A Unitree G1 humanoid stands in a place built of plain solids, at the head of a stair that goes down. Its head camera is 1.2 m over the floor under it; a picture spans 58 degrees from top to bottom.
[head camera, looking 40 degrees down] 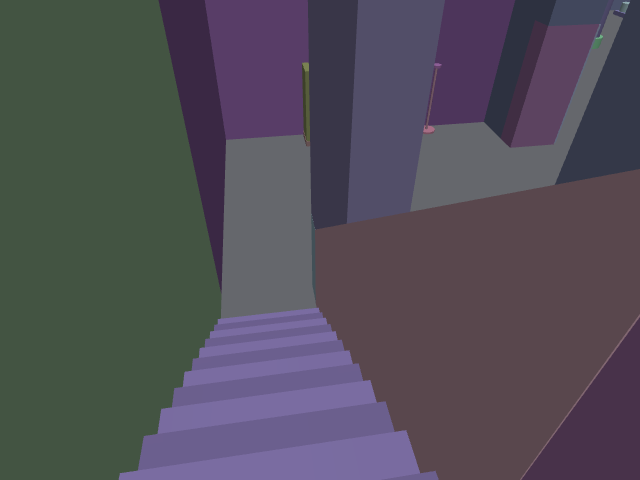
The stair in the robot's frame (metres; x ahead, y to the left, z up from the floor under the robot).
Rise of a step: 0.18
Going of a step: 0.22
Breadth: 1.21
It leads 9 degrees to the left of straight ahead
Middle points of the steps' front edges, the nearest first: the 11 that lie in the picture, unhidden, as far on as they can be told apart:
0.70 0.18 -0.36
0.91 0.22 -0.54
1.13 0.25 -0.72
1.35 0.28 -0.90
1.56 0.31 -1.08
1.78 0.35 -1.26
2.00 0.38 -1.44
2.21 0.41 -1.62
2.43 0.45 -1.80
2.64 0.48 -1.98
2.86 0.51 -2.16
